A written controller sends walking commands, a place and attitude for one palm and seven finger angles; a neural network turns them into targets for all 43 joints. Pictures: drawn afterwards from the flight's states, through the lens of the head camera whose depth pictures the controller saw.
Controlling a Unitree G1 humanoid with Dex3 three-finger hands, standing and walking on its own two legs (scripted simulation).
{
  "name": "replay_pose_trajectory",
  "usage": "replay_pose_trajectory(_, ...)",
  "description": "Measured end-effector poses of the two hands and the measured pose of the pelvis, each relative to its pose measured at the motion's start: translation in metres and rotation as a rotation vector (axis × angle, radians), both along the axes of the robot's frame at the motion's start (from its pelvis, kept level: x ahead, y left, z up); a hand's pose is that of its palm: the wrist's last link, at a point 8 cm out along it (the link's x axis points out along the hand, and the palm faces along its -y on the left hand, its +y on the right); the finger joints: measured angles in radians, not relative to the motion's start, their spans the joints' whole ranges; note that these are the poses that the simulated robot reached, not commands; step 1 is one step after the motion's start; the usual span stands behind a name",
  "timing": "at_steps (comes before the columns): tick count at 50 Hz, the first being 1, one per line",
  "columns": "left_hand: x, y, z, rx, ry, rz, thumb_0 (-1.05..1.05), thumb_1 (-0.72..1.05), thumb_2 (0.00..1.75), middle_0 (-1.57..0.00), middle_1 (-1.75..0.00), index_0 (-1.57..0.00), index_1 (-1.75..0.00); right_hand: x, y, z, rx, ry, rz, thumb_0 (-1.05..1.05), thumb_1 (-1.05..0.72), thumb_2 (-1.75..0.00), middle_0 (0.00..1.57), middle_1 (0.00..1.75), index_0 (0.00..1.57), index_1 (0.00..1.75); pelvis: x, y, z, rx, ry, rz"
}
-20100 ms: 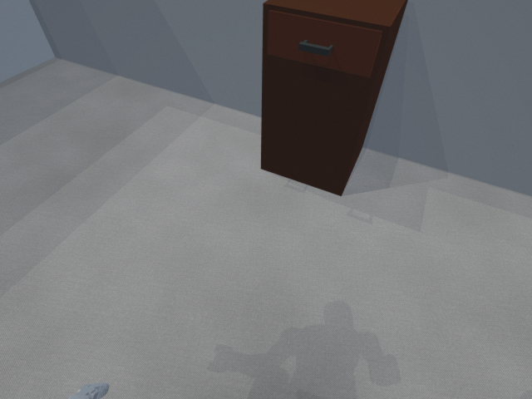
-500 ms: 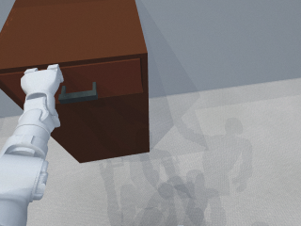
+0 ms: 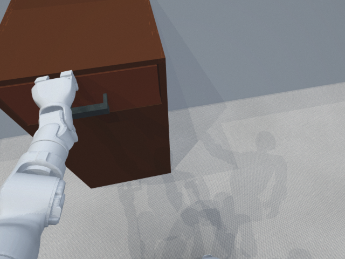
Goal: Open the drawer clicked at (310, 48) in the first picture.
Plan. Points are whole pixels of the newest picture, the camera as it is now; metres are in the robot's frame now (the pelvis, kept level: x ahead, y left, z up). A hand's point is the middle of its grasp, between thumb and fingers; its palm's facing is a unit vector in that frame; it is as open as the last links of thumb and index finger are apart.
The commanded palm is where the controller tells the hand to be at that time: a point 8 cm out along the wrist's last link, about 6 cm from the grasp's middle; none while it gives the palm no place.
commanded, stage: lower the fingers behind the handle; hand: left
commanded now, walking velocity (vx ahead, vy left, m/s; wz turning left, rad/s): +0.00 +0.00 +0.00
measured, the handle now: (87, 105) +0.54 +0.21 -0.01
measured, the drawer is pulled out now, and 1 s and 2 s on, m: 0.00 0.00 0.00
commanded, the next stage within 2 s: close the thumb around the handle in 1.46 s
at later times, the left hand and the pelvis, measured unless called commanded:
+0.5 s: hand (72, 116) +0.49 +0.24 +0.01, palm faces +0.02 +0.03 -1.00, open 13.7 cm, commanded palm +0.46 +0.23 +0.06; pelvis -0.01 +0.00 -0.02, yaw +1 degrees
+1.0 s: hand (73, 123) +0.47 +0.24 -0.01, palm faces +0.01 +0.04 -1.00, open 13.9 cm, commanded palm +0.46 +0.23 +0.03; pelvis -0.01 +0.00 -0.03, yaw +1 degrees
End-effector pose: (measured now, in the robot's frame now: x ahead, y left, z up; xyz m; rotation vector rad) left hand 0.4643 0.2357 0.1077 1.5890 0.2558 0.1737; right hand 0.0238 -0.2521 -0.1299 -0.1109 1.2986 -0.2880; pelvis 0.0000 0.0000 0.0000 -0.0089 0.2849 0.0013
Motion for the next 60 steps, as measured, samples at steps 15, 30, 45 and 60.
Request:
replay_pose_trajectory(15, -0.01, -0.005, -0.043, -0.073, -0.005, -0.271, 0.0, -0.49, 0.3, -0.32, -1.2, -0.32, -1.21, -0.025, -0.034, 0.013, -0.15, 0.074, 0.039, 0.01, -0.9, -0.9, 0.2, 0.3, 0.21, 0.3, -0.006, 0.0, -0.014, -0.015, 0.054, 0.026)
replay_pose_trajectory(30, 0.002, -0.004, -0.041, -0.017, 0.046, -0.062, 0.0, -0.49, 0.3, -0.32, -1.2, -0.33, -1.23, -0.024, -0.008, -0.002, -0.048, 0.061, 0.003, 0.01, -0.9, -0.9, 0.2, 0.3, 0.21, 0.3, -0.004, 0.001, -0.012, -0.018, 0.06, 0.014)
replay_pose_trajectory(45, -0.011, 0.004, -0.054, -0.01, -0.042, -0.176, 0.0, -0.49, 0.3, -0.27, -1.23, -0.32, -1.21, -0.029, -0.02, -0.009, -0.084, 0.089, 0.043, 0.01, -0.9, -0.9, 0.2, 0.3, 0.21, 0.3, -0.01, -0.001, -0.025, -0.017, 0.094, 0.021)
replay_pose_trajectory(60, -0.006, 0.004, -0.076, -0.032, 0.039, -0.102, 0.0, -0.49, 0.3, -0.28, -1.22, -0.31, -1.2, -0.037, -0.021, -0.008, -0.111, 0.078, 0.033, 0.01, -0.9, -0.9, 0.2, 0.3, 0.21, 0.3, -0.018, 0.0, -0.029, -0.023, 0.113, 0.022)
